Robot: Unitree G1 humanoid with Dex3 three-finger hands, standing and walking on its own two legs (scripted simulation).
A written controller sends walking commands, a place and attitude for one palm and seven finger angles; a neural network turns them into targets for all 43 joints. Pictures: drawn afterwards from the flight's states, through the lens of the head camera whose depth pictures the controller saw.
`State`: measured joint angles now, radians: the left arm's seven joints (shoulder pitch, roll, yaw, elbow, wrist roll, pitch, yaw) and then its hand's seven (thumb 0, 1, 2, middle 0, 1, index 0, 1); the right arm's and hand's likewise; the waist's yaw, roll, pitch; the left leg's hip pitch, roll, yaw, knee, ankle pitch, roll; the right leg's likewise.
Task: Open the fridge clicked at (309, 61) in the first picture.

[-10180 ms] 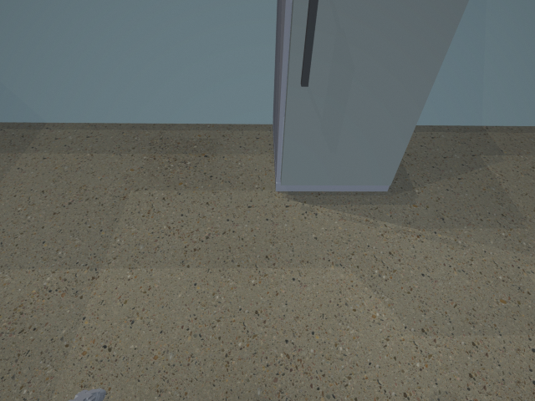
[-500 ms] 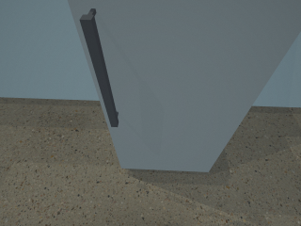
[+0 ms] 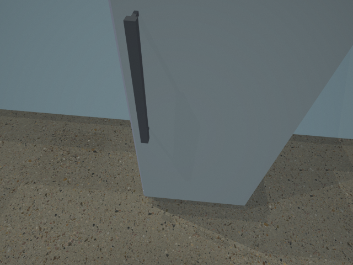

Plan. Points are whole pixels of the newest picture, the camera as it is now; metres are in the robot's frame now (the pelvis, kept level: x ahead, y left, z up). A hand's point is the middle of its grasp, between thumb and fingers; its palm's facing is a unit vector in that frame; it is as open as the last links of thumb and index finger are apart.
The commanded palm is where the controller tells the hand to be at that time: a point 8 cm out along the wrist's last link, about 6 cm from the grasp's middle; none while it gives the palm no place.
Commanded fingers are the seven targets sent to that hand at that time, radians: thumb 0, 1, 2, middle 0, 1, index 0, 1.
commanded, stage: come to a stop and stand still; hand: left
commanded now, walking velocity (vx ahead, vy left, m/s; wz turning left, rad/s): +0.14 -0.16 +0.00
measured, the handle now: (141, 89) +0.54 +0.16 +0.10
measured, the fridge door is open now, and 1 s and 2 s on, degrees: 0 0 0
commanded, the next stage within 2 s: look again from close up in 0.62 s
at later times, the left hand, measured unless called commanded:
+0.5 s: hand out of the picture +0.06 +0.17 -0.17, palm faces +0.03 -0.98 -0.22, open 7.3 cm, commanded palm none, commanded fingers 0.00 0.90 0.90 -0.20 -0.30 -0.20 -0.30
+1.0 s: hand out of the picture -0.01 +0.19 -0.18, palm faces +0.01 -0.99 -0.17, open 7.4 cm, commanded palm none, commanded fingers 0.00 0.90 0.90 -0.20 -0.30 -0.20 -0.30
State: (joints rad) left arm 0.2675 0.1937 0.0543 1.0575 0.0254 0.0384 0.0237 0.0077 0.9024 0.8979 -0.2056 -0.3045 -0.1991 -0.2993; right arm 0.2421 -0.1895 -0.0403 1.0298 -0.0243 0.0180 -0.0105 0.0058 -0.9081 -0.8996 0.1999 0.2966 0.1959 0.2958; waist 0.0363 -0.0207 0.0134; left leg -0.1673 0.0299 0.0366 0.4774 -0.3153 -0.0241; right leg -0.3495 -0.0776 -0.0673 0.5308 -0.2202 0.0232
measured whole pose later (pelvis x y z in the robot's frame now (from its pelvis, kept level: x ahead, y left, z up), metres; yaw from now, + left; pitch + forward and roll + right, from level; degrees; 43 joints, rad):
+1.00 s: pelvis -0.01 +0.02 +0.00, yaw -1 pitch -2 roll +0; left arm 0.30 0.15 -0.01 1.10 0.02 0.00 0.03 0.01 0.91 0.90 -0.20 -0.30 -0.20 -0.30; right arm 0.26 -0.17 0.00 1.03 -0.02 -0.01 -0.03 0.01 -0.93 -0.90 0.20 0.30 0.20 0.30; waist 0.01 -0.01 0.01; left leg -0.17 0.01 0.06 0.50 -0.30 0.02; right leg -0.23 -0.04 -0.06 0.49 -0.23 0.01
